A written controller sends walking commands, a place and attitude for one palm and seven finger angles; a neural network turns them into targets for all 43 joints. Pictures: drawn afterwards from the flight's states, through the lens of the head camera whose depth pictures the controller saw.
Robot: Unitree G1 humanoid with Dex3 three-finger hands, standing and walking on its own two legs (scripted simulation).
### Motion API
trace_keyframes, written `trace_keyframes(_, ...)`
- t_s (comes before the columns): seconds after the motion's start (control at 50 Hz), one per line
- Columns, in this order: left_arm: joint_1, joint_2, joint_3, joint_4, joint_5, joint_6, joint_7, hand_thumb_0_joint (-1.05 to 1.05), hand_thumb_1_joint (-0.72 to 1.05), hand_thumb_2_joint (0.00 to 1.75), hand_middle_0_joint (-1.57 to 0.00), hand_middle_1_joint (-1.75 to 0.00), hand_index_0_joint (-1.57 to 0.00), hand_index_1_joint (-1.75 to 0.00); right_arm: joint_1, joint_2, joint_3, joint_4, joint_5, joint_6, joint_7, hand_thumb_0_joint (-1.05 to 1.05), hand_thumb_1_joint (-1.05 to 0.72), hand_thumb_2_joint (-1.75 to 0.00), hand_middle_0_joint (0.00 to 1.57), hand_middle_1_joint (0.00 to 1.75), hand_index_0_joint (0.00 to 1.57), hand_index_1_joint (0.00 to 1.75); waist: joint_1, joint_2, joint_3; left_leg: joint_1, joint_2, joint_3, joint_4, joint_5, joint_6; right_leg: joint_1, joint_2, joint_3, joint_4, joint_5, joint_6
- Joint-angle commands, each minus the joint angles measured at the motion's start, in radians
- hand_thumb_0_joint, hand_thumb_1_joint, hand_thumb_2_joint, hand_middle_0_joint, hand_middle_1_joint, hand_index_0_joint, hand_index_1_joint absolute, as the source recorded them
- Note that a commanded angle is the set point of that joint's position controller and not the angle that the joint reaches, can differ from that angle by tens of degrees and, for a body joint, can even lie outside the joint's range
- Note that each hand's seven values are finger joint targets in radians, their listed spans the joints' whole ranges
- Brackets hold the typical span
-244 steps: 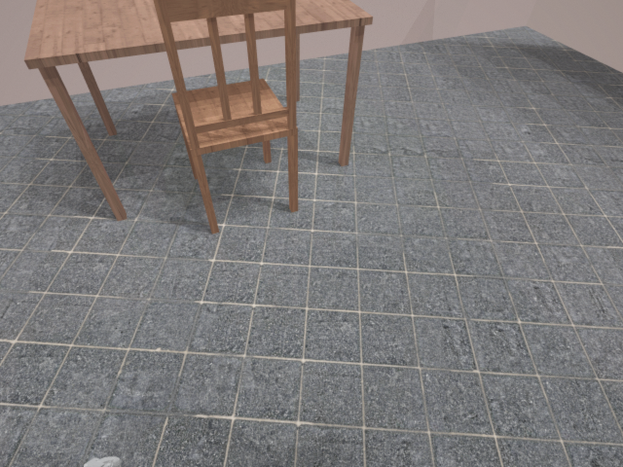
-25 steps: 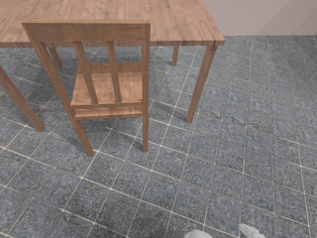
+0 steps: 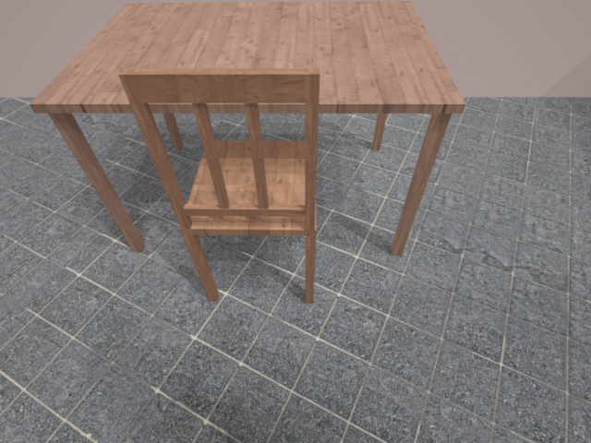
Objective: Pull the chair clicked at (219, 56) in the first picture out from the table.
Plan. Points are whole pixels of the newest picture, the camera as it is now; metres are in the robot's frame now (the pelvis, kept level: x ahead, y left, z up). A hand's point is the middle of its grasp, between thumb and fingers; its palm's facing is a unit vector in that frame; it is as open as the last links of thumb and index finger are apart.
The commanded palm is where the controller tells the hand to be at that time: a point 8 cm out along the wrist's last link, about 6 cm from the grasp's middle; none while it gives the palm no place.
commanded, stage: take the last steps up to it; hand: left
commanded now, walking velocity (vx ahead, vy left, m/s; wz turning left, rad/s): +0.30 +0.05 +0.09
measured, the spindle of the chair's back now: (213, 161) +0.73 +0.25 -0.08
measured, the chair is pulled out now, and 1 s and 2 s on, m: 0.00 0.00 0.00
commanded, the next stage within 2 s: come to a stop and stand still in 0.74 s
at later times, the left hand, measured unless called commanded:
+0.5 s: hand (160, 435) +0.16 +0.24 -0.18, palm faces +0.02 -0.99 -0.16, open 7.4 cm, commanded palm none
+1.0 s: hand (195, 345) +0.31 +0.22 -0.19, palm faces +0.06 -0.98 -0.17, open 7.3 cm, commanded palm none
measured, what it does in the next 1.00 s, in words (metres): walks ahead: left foot, then right foot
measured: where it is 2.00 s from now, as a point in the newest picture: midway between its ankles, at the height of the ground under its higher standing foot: outside the picture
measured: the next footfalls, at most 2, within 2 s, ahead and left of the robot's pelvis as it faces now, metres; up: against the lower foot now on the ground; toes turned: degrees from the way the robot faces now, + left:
left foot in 0.16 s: +0.04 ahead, +0.15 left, +0.00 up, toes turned +6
right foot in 0.62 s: +0.30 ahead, -0.07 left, +0.00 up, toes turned -7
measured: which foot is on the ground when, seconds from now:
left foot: up 0.00-0.14, down 0.16-0.64, up 0.66-0.96, down 0.98-1.00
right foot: down 0.00-0.16, up 0.18-0.60, down 0.62-1.00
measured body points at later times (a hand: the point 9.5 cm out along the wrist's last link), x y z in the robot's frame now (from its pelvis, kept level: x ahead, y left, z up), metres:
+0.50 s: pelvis +0.11 +0.06 -0.01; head +0.14 +0.06 +0.44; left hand +0.16 +0.29 -0.16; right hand +0.03 -0.14 -0.16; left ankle +0.00 +0.15 -0.74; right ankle +0.20 -0.07 -0.70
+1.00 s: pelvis +0.29 +0.04 -0.01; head +0.31 +0.06 +0.44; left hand +0.31 +0.27 -0.17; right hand +0.36 -0.19 -0.15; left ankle +0.34 +0.16 -0.75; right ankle +0.26 -0.06 -0.74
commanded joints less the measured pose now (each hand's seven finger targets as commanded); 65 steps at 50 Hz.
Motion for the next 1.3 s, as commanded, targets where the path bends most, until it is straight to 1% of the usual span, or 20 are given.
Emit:
trace_keyframes(0.0,0.104,0.232,0.061,0.011,0.011,-0.015,0.012,0.0,0.9,0.9,-0.2,-0.3,-0.2,-0.3,-0.096,-0.04,0.0,-0.099,0.004,-0.051,0.006,0.0,-0.9,-0.9,0.2,0.3,0.2,0.3,0.06,-0.18,0.012,-0.071,0.025,0.038,-0.176,-0.049,0.019,0.078,-0.284,0.275,-0.26,-0.229,-0.14)
trace_keyframes(0.08,0.044,0.223,0.06,0.034,-0.001,-0.003,0.003,0.0,0.9,0.9,-0.2,-0.3,-0.2,-0.3,0.091,-0.022,0.011,-0.033,0.002,-0.076,-0.006,0.0,-0.9,-0.9,0.2,0.3,0.2,0.3,-0.026,-0.129,-0.01,0.265,-0.021,0.127,-0.489,0.108,0.033,-0.118,-0.181,0.134,-0.15,-0.306,-0.069)
trace_keyframes(0.1,0.044,0.185,0.052,0.031,-0.004,0.003,-0.003,0.0,0.9,0.9,-0.2,-0.3,-0.2,-0.3,0.157,-0.062,0.002,-0.013,0.003,-0.08,-0.016,0.0,-0.9,-0.9,0.2,0.3,0.2,0.3,-0.053,-0.008,-0.011,0.388,0.02,0.055,-0.541,0.038,0.047,-0.235,-0.131,0.086,-0.029,-0.334,-0.031)
trace_keyframes(0.12,0.019,0.112,0.038,0.006,-0.008,0.01,-0.01,0.0,0.9,0.9,-0.2,-0.3,-0.2,-0.3,0.242,-0.14,-0.013,0.006,-0.008,-0.087,-0.026,0.0,-0.9,-0.9,0.2,0.3,0.2,0.3,-0.093,0.243,0.013,0.414,0.223,-0.248,-0.687,-0.177,0.118,-0.387,-0.02,-0.014,0.231,-0.323,0.015)
trace_keyframes(0.14,-0.04,0.087,0.027,-0.039,-0.003,0.006,-0.014,0.0,0.9,0.9,-0.2,-0.3,-0.2,-0.3,0.29,-0.2,-0.02,0.006,-0.008,-0.086,-0.038,0.0,-0.9,-0.9,0.2,0.3,0.2,0.3,-0.107,0.274,0.078,0.372,0.357,-0.446,-0.81,-0.267,0.204,-0.509,0.03,0.0,0.425,-0.34,0.02)
trace_keyframes(0.16,-0.091,0.089,0.029,-0.046,0.006,0.007,-0.014,0.0,0.9,0.9,-0.2,-0.3,-0.2,-0.3,0.271,-0.189,-0.016,0.016,-0.008,-0.089,-0.045,0.0,-0.9,-0.9,0.2,0.3,0.2,0.3,-0.11,0.236,0.102,0.332,0.372,-0.465,-0.834,-0.281,0.231,-0.542,-0.008,0.084,0.554,-0.303,0.007)
trace_keyframes(0.28,0.014,0.087,0.028,0.048,0.002,0.004,-0.031,0.0,0.9,0.9,-0.2,-0.3,-0.2,-0.3,0.175,-0.067,0.025,0.021,0.011,-0.138,-0.058,0.0,-0.9,-0.9,0.2,0.3,0.2,0.3,-0.014,0.072,0.06,0.354,0.22,-0.121,-0.773,0.326,0.205,-0.473,-0.04,0.112,0.619,-0.027,0.03)
trace_keyframes(0.5,-0.169,0.052,0.026,-0.014,-0.007,-0.004,-0.027,0.0,0.9,0.9,-0.2,-0.3,-0.2,-0.3,0.276,-0.038,0.021,0.113,-0.001,-0.143,-0.067,0.0,-0.9,-0.9,0.2,0.3,0.2,0.3,-0.051,0.083,0.134,0.364,0.241,-0.044,-0.678,0.652,0.203,-0.361,-0.004,0.059,0.257,-0.019,-0.019)
trace_keyframes(0.56,0.056,0.074,0.042,0.051,-0.004,-0.019,-0.02,0.0,0.9,0.9,-0.2,-0.3,-0.2,-0.3,0.234,-0.061,0.017,0.115,0.006,-0.139,-0.067,0.0,-0.9,-0.9,0.2,0.3,0.2,0.3,0.057,0.06,0.026,0.304,0.184,0.022,-0.423,0.844,0.156,-0.034,0.075,0.003,0.129,0.06,-0.053)
trace_keyframes(0.58,0.205,0.126,0.058,0.095,0.002,-0.034,-0.014,0.0,0.9,0.9,-0.2,-0.3,-0.2,-0.3,0.228,-0.049,0.016,0.111,0.016,-0.142,-0.061,0.0,-0.9,-0.9,0.2,0.3,0.2,0.3,0.119,-0.01,-0.072,0.191,0.132,0.053,-0.204,0.734,0.122,0.194,0.02,0.088,0.091,0.134,-0.082)
trace_keyframes(0.6,0.309,0.225,0.082,0.116,0.006,-0.043,0.001,0.0,0.9,0.9,-0.2,-0.3,-0.2,-0.3,0.286,0.005,0.02,0.087,0.029,-0.146,-0.051,0.0,-0.9,-0.9,0.2,0.3,0.2,0.3,0.127,-0.241,-0.196,-0.052,-0.015,0.106,0.117,0.248,0.077,0.412,-0.244,0.475,-0.006,0.289,-0.189)
trace_keyframes(0.62,0.3,0.268,0.087,0.123,-0.015,-0.04,0.0,0.0,0.9,0.9,-0.2,-0.3,-0.2,-0.3,0.282,0.003,0.02,0.075,0.033,-0.139,-0.054,0.0,-0.9,-0.9,0.2,0.3,0.2,0.3,0.096,-0.263,-0.233,-0.102,-0.047,0.024,0.357,-0.156,0.08,0.351,-0.379,0.65,-0.133,0.257,-0.275)
trace_keyframes(0.68,0.038,0.129,0.051,0.058,-0.012,-0.037,0.012,0.0,0.9,0.9,-0.2,-0.3,-0.2,-0.3,0.134,0.033,0.017,0.043,0.01,-0.118,-0.044,0.0,-0.9,-0.9,0.2,0.3,0.2,0.3,0.019,-0.038,-0.001,-0.15,0.072,-0.054,0.362,0.015,0.079,-0.02,-0.272,0.424,-0.207,0.065,-0.226)
trace_keyframes(0.76,-0.017,0.075,0.037,0.05,0.001,-0.046,0.017,0.0,0.9,0.9,-0.2,-0.3,-0.2,-0.3,0.2,0.082,0.028,0.054,0.002,-0.089,-0.041,0.0,-0.9,-0.9,0.2,0.3,0.2,0.3,-0.05,-0.092,-0.024,-0.022,0.08,0.013,0.071,0.044,0.035,-0.135,-0.189,0.196,-0.213,0.264,-0.181)
trace_keyframes(0.92,-0.005,0.103,0.017,0.097,-0.013,-0.014,0.024,0.0,0.9,0.9,-0.2,-0.3,-0.2,-0.3,0.096,0.047,0.05,0.053,0.014,-0.095,-0.05,0.0,-0.9,-0.9,0.2,0.3,0.2,0.3,-0.028,-0.099,-0.042,0.209,0.033,0.033,-0.485,0.373,-0.001,-0.032,-0.096,0.124,-0.045,0.441,-0.082)
trace_keyframes(0.96,0.051,0.076,0.009,0.099,-0.019,0.004,0.033,0.0,0.9,0.9,-0.2,-0.3,-0.2,-0.3,0.071,-0.035,0.038,0.039,0.013,-0.103,-0.057,0.0,-0.9,-0.9,0.2,0.3,0.2,0.3,0.002,0.05,-0.067,0.279,0.164,-0.064,-0.497,0.844,0.054,-0.052,-0.032,0.12,0.028,0.237,-0.012)
trace_keyframes(1.02,0.082,0.095,0.007,0.107,-0.02,0.037,0.041,0.0,0.9,0.9,-0.2,-0.3,-0.2,-0.3,0.002,-0.08,0.028,0.021,0.019,-0.083,-0.076,0.0,-0.9,-0.9,0.2,0.3,0.2,0.3,0.014,0.23,-0.035,0.239,0.268,-0.144,-0.562,1.069,0.157,-0.04,0.019,0.089,0.169,-0.137,0.026)
trace_keyframes(1.06,0.078,0.109,0.016,0.099,-0.017,0.051,0.04,0.0,0.9,0.9,-0.2,-0.3,-0.2,-0.3,0.005,-0.097,0.014,0.012,0.012,-0.069,-0.086,0.0,-0.9,-0.9,0.2,0.3,0.2,0.3,0.001,0.215,-0.065,0.318,0.308,-0.167,-0.566,1.172,0.21,-0.141,0.028,0.131,0.349,-0.314,0.028)
trace_keyframes(1.16,0.042,0.1,0.041,0.049,-0.012,0.064,0.035,0.0,0.9,0.9,-0.2,-0.3,-0.2,-0.3,-0.045,-0.135,-0.022,-0.031,0.003,-0.039,-0.085,0.0,-0.9,-0.9,0.2,0.3,0.2,0.3,-0.014,0.105,-0.145,0.38,0.304,-0.108,-0.5,1.079,0.226,-0.255,0.053,0.185,0.563,-0.318,0.046)
trace_keyframes(1.28,0.094,0.076,0.037,0.035,-0.009,0.059,0.03,0.0,0.9,0.9,-0.2,-0.3,-0.2,-0.3,-0.1,-0.123,-0.026,-0.058,0.0,-0.038,-0.063,0.0,-0.9,-0.9,0.2,0.3,0.2,0.3,0.012,0.146,-0.155,0.209,0.256,-0.087,-0.518,0.643,0.172,-0.059,0.045,0.124,0.237,-0.157,0.031)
